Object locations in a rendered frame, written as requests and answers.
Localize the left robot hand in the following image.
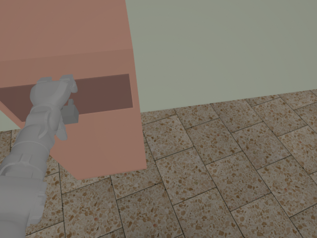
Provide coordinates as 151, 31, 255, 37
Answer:
30, 74, 78, 140

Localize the robot left forearm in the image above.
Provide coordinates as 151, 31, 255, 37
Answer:
0, 103, 61, 180

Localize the cabinet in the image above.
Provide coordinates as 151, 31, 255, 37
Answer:
0, 0, 147, 180

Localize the drawer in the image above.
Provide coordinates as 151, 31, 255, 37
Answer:
0, 74, 133, 122

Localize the handle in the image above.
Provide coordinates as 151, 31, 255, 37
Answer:
60, 99, 79, 124

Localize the robot left upper arm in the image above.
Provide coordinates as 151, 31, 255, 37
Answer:
0, 176, 47, 238

